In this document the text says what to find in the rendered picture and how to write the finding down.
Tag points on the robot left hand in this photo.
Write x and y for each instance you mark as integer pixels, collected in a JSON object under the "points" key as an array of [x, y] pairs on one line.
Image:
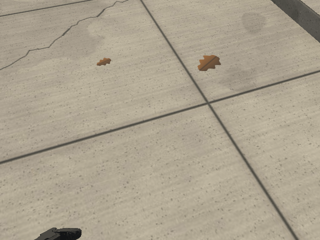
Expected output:
{"points": [[61, 234]]}

